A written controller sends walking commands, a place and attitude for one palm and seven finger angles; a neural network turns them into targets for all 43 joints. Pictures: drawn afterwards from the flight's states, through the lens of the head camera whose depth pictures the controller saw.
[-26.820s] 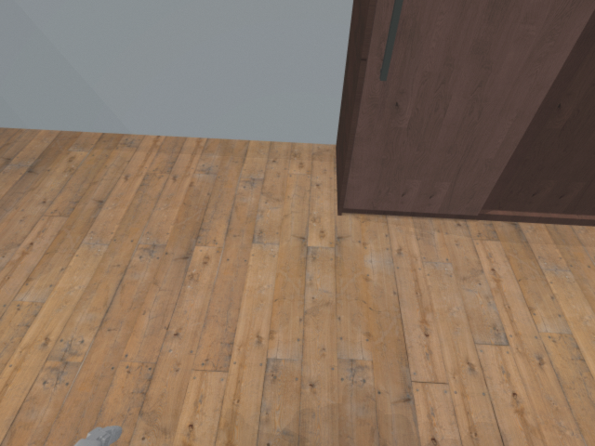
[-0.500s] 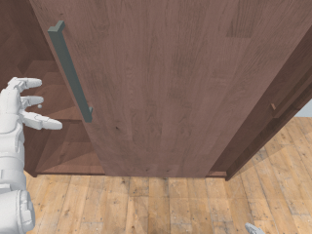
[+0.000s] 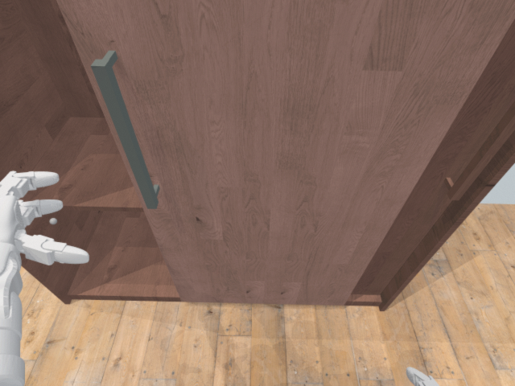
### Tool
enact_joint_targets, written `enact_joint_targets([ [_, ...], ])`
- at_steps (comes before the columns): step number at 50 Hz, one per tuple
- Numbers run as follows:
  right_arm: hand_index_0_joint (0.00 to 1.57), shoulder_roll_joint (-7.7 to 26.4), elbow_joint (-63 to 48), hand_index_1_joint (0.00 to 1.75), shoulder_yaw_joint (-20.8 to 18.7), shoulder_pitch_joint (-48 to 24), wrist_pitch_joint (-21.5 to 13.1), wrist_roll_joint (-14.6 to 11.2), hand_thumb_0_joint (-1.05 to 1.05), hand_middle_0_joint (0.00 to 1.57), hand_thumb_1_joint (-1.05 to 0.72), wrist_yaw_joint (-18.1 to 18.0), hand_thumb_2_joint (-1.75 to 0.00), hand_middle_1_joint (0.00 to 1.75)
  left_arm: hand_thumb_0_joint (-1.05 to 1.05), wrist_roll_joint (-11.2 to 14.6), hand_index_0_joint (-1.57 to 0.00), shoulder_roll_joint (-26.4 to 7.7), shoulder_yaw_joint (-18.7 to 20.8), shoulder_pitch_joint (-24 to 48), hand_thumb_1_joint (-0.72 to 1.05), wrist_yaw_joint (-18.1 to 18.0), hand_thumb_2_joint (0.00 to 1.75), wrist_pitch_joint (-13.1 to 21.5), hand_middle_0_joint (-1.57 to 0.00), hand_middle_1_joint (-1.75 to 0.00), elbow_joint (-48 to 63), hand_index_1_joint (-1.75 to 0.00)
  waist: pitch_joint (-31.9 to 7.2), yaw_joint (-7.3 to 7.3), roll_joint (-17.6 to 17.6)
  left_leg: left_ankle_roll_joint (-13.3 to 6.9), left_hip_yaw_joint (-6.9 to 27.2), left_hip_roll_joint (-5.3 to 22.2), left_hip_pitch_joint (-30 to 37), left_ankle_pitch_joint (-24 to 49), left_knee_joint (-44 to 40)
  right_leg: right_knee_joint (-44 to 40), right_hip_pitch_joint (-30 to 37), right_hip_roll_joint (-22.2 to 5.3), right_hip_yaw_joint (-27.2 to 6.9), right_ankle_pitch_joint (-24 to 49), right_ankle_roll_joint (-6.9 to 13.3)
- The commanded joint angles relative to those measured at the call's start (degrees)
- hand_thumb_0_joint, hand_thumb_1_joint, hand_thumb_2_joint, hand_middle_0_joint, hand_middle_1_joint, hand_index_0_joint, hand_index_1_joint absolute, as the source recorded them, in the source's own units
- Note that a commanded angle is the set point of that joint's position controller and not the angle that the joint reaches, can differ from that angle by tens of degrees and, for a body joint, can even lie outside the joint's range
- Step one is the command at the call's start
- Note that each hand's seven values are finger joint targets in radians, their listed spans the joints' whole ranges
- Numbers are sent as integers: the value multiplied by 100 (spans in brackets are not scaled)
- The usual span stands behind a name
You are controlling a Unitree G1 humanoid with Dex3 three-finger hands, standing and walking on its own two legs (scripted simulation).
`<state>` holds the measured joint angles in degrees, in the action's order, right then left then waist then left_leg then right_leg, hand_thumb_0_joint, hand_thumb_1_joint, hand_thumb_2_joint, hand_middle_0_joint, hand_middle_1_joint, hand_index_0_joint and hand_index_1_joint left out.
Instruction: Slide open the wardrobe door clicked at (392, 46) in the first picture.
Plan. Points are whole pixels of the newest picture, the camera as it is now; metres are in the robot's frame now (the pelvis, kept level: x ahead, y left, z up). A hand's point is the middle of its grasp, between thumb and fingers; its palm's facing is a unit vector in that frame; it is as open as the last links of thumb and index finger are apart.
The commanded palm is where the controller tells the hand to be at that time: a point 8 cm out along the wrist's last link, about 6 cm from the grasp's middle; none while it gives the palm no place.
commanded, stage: slip the hand off the handle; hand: left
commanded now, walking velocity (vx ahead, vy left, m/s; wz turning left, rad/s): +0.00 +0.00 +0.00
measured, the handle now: (135, 142) +0.49 +0.26 +0.10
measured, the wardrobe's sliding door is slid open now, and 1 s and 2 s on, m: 0.45 0.45 0.45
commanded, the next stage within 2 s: draw the hand back to the body in 0.22 s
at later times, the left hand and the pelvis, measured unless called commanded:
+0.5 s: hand (48, 234) +0.27 +0.29 +0.13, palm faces +0.19 -0.98 -0.02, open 14.7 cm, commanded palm +0.23 +0.35 +0.12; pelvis -0.01 -0.01 +0.00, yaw +1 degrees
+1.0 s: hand (16, 269) +0.22 +0.30 +0.14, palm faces +0.44 -0.86 -0.25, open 13.9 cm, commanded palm +0.17 +0.33 +0.16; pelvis -0.02 -0.01 +0.01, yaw +2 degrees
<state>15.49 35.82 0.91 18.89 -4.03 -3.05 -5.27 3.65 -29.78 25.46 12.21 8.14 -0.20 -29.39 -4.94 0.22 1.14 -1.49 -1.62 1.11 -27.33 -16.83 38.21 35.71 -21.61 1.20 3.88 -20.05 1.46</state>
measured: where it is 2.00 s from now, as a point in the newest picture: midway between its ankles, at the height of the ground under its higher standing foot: outside the picture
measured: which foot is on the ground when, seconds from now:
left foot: down 0.00-1.00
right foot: down 0.00-1.00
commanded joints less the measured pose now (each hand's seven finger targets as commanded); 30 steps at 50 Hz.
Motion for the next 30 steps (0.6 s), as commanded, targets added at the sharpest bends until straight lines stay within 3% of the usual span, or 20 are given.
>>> enact_joint_targets([
  [1, 20, 837, -784, 30, -259, -353, -402, -4, 0, 20, -90, -126, -90, 30, 0, 73, -25, -1819, 305, 1676, -55, -32, 20, 167, -25, -115, 1464, -115, -1016, -62, 730, -188, 386, -108, 1285, 816, -584, -614, -238, 82, -190, 815, -1],
  [4, 20, 823, -852, 30, -222, -461, -501, -13, 0, 20, -90, -182, -90, 30, 0, 142, -25, -1544, 63, 1685, -55, -30, 20, 117, -25, -115, 1680, -115, -927, -14, 508, -204, 419, -120, 1295, 673, -613, -671, -244, 79, -177, 713, -7],
  [6, 20, 828, -778, 30, -203, -504, -549, -15, 0, 20, -90, -206, -90, 30, 0, 179, -25, -1569, 127, 1646, -55, -39, 20, 92, -25, -115, 1547, -115, -810, -17, 309, -182, 458, -115, 1230, 504, -663, -702, -259, 60, -173, 617, -21],
  [7, 20, 820, -796, 30, -206, -537, -571, -18, 0, 20, -90, -209, -90, 30, 0, 203, -25, -1522, 135, 1453, -55, -28, 20, 76, -25, -115, 1545, -115, -822, -80, 292, -178, 444, -117, 1214, 427, -687, -722, -245, 53, -179, 551, -24],
  [11, 20, 762, -867, 30, -178, -677, -684, -5, 0, 20, -90, -176, -90, 30, 0, 185, -25, -1447, 135, 1015, -55, -61, 20, 124, -25, -115, 2038, -115, -1050, -231, 599, -146, 435, -130, 1395, 771, -681, -645, -31, 35, -152, 807, 23],
  [12, 20, 756, -880, 30, -164, -689, -702, 0, 0, 20, -90, -168, -90, 30, 0, 187, -25, -1346, 55, 885, -55, -70, 20, 94, -25, -115, 2062, -115, -979, -233, 491, -151, 442, -130, 1371, 770, -687, -643, -36, 40, -131, 812, 14],
  [13, 20, 783, -852, 30, -160, -712, -711, 1, 0, 20, -90, -179, -90, 30, 0, 177, -25, -1539, 194, 1150, -55, -105, 20, 97, -25, -115, 2180, -115, -1011, -187, 557, -144, 443, -130, 1389, 795, -666, -648, -55, 32, -152, 857, 11],
  [16, 20, 777, -753, 30, -131, -734, -741, 1, 0, 20, -90, -221, -90, 30, 0, 209, -25, -1619, 311, 1355, -55, -173, 20, 39, -25, -115, 1961, -115, -659, -112, 293, -152, 430, -142, 1187, 507, -691, -745, -151, 24, -183, 652, -24],
  [17, 20, 762, -758, 30, -122, -759, -757, 6, 0, 20, -90, -231, -90, 30, 0, 214, -25, -1464, 169, 1314, -55, -153, 20, 29, -25, -115, 1958, -115, -655, -121, 342, -149, 412, -152, 1183, 461, -708, -744, -136, 13, -180, 604, -25],
  [18, 20, 812, -715, 30, -117, -686, -899, -57, 0, 20, -90, -313, -90, 30, 0, 1470, -25, -700, 153, 1837, -55, 486, 20, 536, -25, -115, 2570, -115, -924, 171, 185, -98, 455, -163, 1502, 625, -640, -839, 126, 38, -228, 904, 24],
  [19, 20, 791, -650, 30, -77, -801, -995, -51, 0, 20, -90, -376, -90, 30, 0, 1590, -25, -1141, 402, 1846, -55, 840, 20, 813, -25, -115, 2490, -115, -1175, -9, 223, -126, 389, -152, 1598, 804, -527, -748, 351, 41, -312, 1179, 44],
  [20, 20, 740, -628, 30, -58, -838, -1055, -43, 0, 20, -90, -409, -90, 30, 0, 1636, -25, -1173, 379, 1630, -55, 1043, 20, 935, -25, -115, 2409, -115, -1225, -93, 485, -126, 373, -165, 1651, 969, -514, -670, 448, 35, -289, 1356, 60],
  [21, 20, 766, -643, 30, -57, -765, -1120, -31, 0, 20, -90, -415, -90, 30, 0, 1829, -25, -1360, 658, 1438, -55, 1258, 20, 1061, -25, -115, 2436, -115, -1352, -169, 567, -109, 395, -180, 1704, 1101, -521, -623, 513, 23, -318, 1551, 65],
  [22, 20, 760, -653, 30, -19, -759, -1176, -13, 0, 20, -90, -416, -90, 30, 0, 1853, -25, -1268, 515, 1227, -55, 1523, 20, 1166, -25, -115, 2310, -115, -1230, -159, 539, -105, 387, -172, 1677, 1162, -551, -559, 468, 29, -284, 1638, 61],
  [23, 20, 795, -655, 30, -15, -772, -1204, -21, 0, 20, -90, -424, -90, 30, 0, 1884, -25, -1407, 611, 1108, -55, 1777, 20, 1230, -25, -115, 2120, -115, -1090, -176, 566, -96, 395, -167, 1591, 1164, -545, -547, 386, 21, -321, 1688, 52],
  [24, 20, 829, -640, 30, -25, -739, -1210, -9, 0, 20, -90, -411, -90, 30, 0, 1853, -25, -1582, 751, 890, -55, 1933, 20, 1206, -25, -115, 1820, -115, -951, -227, 516, -104, 383, -181, 1411, 1145, -527, -549, 387, 20, -343, 1680, 38],
  [25, 20, 782, -700, 30, -23, -823, -1221, -34, 0, 20, -90, -385, -90, 30, 0, 1804, -25, -1493, 684, 565, -55, 2003, 20, 1036, -25, -115, 1616, -115, -668, -288, 444, -120, 353, -152, 1208, 1036, -578, -558, 298, -11, -321, 1591, 19],
  [26, 20, 818, -768, 30, -36, -807, -1214, -48, 0, 20, -90, -349, -90, 30, 0, 1800, -25, -1747, 1013, 291, -55, 2021, 20, 817, -25, -115, 1414, -115, -579, -390, 329, -106, 375, -155, 1045, 933, -663, -607, 319, -35, -324, 1482, 6],
  [27, 20, 796, -884, 30, -22, -882, -1226, -78, 0, 20, -90, -323, -90, 30, 0, 1781, -25, -1560, 825, 94, -55, 2047, 20, 591, -25, -115, 1457, -115, -466, -415, 329, -112, 345, -156, 994, 868, -702, -619, 303, -51, -280, 1390, -3],
  [30, 20, 744, -1134, 30, -46, -981, -1300, -118, 0, 20, -90, -239, -90, 30, 0, 1966, -25, -1431, 913, -119, -55, 1947, 20, 257, -25, -115, 2218, -115, -825, -503, 421, -113, 336, -157, 1236, 1082, -682, -634, 511, -63, -269, 1548, -36],
])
